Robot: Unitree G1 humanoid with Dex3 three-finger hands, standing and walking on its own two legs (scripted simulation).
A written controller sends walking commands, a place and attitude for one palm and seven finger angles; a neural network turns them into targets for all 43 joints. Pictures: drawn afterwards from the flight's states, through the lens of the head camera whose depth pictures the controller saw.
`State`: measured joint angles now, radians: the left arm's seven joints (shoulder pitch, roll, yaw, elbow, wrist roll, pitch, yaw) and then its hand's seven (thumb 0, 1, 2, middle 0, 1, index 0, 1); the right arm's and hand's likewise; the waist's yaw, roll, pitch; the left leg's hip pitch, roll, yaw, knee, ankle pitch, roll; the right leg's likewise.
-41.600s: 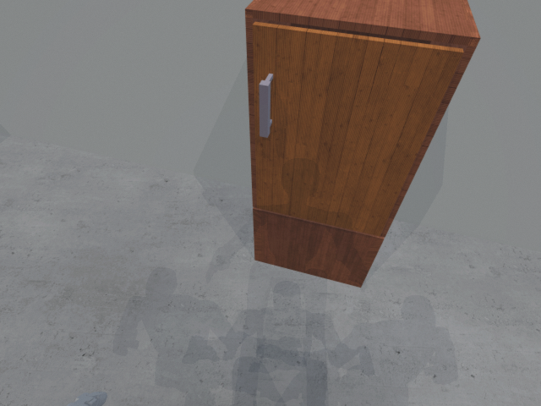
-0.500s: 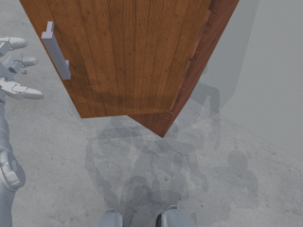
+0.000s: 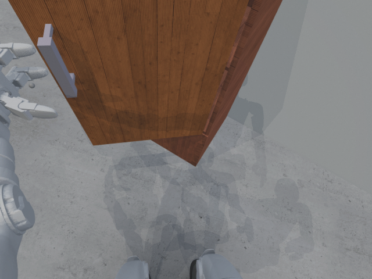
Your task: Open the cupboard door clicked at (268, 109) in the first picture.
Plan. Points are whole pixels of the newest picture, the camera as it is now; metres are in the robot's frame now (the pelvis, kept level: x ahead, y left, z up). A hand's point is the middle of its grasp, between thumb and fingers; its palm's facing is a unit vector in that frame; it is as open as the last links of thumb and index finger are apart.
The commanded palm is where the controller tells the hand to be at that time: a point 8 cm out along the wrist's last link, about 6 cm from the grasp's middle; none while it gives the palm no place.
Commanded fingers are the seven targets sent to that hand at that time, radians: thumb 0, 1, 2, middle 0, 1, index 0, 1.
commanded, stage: slide the fingers in behind the handle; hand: left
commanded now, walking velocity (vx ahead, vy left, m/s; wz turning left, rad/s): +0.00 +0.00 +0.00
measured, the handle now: (61, 63) +0.54 +0.22 +0.09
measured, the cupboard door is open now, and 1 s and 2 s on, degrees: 41 41 41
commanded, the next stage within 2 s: close the thumb around the handle in 1.34 s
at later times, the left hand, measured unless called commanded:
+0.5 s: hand (50, 86) +0.48 +0.23 +0.09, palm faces +0.07 -1.00 +0.01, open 14.0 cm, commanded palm +0.45 +0.27 +0.09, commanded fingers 0.00 -0.50 0.30 -0.30 -1.20 -0.30 -1.20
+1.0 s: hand (70, 85) +0.48 +0.20 +0.09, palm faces +0.09 -1.00 +0.00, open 14.0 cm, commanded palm +0.45 +0.25 +0.09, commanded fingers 0.00 -0.50 0.30 -0.30 -1.20 -0.30 -1.20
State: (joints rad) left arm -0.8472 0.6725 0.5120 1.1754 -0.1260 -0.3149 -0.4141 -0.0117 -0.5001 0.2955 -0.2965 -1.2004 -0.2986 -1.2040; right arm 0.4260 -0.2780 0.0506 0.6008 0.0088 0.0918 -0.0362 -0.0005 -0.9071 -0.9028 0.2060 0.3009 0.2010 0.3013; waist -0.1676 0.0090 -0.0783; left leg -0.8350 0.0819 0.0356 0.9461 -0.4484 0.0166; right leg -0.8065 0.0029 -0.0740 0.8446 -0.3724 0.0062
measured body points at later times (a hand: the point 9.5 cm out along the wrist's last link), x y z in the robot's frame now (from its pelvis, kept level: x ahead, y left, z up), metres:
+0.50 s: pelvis +0.00 +0.00 +0.00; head +0.11 +0.02 +0.44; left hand +0.47 +0.29 +0.09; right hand +0.03 -0.27 -0.11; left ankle -0.01 +0.10 -0.69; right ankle +0.01 -0.13 -0.69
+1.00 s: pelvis -0.01 -0.01 +0.00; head +0.10 +0.00 +0.44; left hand +0.47 +0.25 +0.09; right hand +0.01 -0.28 -0.11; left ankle -0.01 +0.10 -0.69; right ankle +0.01 -0.13 -0.69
